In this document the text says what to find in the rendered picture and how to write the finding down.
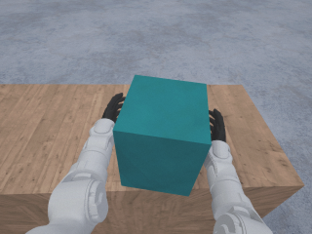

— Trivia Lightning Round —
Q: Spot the pedestal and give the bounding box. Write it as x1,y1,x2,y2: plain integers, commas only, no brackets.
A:
0,84,304,234

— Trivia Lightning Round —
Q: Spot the left robot hand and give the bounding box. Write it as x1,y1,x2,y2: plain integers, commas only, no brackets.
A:
101,93,126,124

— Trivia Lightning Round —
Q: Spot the robot left upper arm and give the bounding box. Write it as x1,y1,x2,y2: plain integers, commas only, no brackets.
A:
25,178,109,234

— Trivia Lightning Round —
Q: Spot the robot right upper arm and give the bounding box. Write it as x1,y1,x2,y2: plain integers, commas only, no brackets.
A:
213,212,273,234

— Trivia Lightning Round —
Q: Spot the carton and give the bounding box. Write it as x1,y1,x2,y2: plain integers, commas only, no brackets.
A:
112,75,212,197

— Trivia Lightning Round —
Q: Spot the left robot forearm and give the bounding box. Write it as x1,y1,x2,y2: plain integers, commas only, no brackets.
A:
48,118,115,219

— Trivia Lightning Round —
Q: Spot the right robot hand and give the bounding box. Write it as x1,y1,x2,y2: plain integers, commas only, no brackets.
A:
209,109,226,142

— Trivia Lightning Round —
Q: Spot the right robot forearm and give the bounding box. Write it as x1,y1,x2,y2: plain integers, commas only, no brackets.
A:
203,140,266,225

